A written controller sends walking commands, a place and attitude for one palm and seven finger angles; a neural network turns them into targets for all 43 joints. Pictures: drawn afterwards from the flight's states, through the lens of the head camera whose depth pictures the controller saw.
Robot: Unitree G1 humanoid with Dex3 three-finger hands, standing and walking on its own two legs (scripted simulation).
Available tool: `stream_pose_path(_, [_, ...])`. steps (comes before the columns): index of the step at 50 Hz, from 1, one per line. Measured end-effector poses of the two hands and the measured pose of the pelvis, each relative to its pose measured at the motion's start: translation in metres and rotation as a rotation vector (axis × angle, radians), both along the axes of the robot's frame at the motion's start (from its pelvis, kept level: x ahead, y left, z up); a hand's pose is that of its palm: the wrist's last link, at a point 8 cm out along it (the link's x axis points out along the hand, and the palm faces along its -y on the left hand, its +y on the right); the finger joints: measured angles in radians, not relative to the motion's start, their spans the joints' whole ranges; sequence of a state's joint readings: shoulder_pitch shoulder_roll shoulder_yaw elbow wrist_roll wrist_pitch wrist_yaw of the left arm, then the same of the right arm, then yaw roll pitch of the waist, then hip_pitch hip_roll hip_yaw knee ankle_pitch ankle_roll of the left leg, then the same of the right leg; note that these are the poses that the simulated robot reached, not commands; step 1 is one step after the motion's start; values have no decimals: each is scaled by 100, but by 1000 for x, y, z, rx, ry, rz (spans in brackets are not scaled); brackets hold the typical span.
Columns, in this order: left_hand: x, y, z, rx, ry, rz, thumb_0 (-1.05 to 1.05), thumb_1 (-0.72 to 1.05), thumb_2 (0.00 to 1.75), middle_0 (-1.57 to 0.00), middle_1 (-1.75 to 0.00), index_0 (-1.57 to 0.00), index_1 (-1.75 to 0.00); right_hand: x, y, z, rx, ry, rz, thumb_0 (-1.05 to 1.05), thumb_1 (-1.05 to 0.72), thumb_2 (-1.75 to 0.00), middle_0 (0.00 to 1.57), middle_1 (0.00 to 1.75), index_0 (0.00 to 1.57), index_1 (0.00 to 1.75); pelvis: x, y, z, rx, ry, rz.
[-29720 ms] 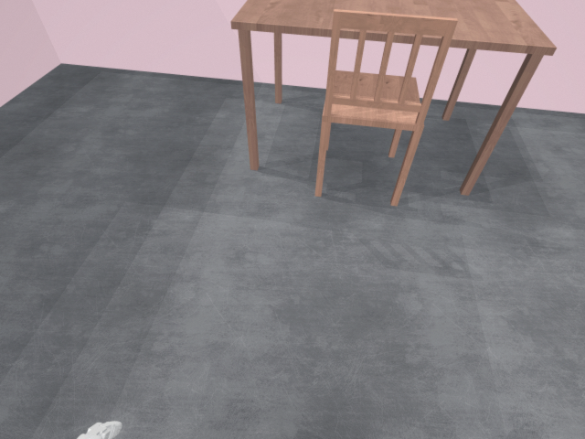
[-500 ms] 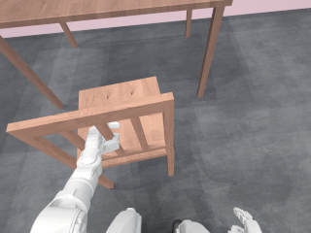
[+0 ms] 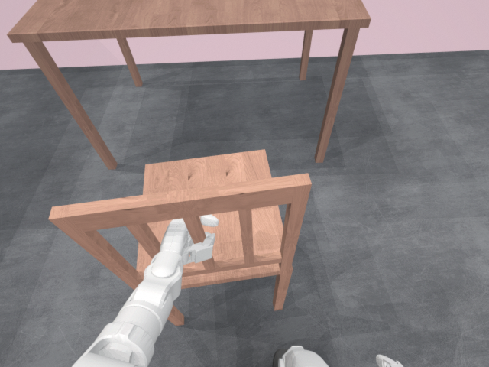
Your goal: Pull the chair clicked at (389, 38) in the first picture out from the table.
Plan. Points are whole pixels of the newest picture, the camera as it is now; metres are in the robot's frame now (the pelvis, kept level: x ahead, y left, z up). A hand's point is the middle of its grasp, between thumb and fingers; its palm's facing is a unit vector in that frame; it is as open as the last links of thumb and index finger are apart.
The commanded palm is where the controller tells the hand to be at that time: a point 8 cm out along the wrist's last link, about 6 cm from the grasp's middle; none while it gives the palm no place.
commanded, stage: stop walking, hand still on the chair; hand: left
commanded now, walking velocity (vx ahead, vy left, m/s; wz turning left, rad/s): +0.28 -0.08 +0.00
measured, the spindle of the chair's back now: (201, 243) +0.35 +0.10 -0.09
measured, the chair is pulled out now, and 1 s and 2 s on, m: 0.61 0.65 0.65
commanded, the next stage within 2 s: open the thumb and straighten the fingers in 0.86 s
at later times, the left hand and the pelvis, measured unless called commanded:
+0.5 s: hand (201, 266) +0.29 +0.09 -0.05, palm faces -0.10 -0.98 -0.15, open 5.5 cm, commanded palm +0.28 +0.15 -0.05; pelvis +0.00 +0.01 +0.00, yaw -2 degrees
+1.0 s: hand (200, 266) +0.29 +0.09 -0.05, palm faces -0.13 -0.98 -0.14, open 5.6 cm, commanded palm +0.27 +0.15 -0.04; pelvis +0.02 +0.02 +0.00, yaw -1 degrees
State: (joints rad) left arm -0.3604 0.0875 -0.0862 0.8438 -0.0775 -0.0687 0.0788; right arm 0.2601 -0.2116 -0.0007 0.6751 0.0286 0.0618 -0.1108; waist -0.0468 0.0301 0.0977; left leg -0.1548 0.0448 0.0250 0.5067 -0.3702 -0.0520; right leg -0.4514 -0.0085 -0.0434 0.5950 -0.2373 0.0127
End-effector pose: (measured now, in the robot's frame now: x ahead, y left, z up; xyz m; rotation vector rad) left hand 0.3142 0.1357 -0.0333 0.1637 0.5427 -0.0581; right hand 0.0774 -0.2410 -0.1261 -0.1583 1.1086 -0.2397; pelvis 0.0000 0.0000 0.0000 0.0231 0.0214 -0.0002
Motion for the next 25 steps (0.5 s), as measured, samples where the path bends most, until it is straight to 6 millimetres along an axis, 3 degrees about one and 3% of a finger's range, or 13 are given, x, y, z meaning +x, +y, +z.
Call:
stream_pose_path(4, [-17, 4, 1, 15, 10, 18, 5, 66, 78, -24, -117, -49, -145, -16, 13, -15, 74, 12, -6, 0, -91, -89, 20, 30, 21, 30, -2, -5, -3, -10, -30, -13])
stream_pose_path(10, [-32, 5, 1, 14, 20, 54, 6, 66, 81, -25, -116, -49, -145, -22, -3, -9, 38, -7, -8, 0, -92, -89, 21, 30, 21, 30, -11, -5, 0, -6, -21, -21])
stream_pose_path(18, [-38, 6, 1, 12, 21, 38, 6, 66, 80, -24, -118, -49, -145, -10, -20, 12, -44, -89, -23, 1, -91, -89, 20, 30, 20, 30, -9, 2, 4, -3, -20, -31])
stream_pose_path(25, [-37, 8, 1, 8, 18, 5, 5, 65, 80, -23, -120, -49, -145, 10, -7, 16, -40, -128, -16, 1, -91, -90, 20, 30, 20, 30, 1, 11, 5, -12, -19, -31])
